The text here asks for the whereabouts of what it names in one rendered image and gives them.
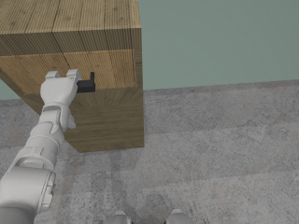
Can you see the robot right shin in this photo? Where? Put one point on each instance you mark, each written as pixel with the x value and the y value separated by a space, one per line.
pixel 175 211

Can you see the left robot upper arm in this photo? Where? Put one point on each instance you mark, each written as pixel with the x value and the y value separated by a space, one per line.
pixel 26 192

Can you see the left robot hand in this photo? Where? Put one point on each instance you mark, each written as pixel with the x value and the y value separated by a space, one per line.
pixel 57 89

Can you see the left robot thigh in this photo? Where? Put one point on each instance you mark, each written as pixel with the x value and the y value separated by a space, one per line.
pixel 119 219

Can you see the left robot forearm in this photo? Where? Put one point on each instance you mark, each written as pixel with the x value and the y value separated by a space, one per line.
pixel 42 146

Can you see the handle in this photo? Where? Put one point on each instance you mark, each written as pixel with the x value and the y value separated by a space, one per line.
pixel 86 85

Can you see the cabinet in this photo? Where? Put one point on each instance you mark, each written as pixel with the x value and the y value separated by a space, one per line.
pixel 108 118

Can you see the drawer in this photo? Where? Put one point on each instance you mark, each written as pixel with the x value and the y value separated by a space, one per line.
pixel 112 68

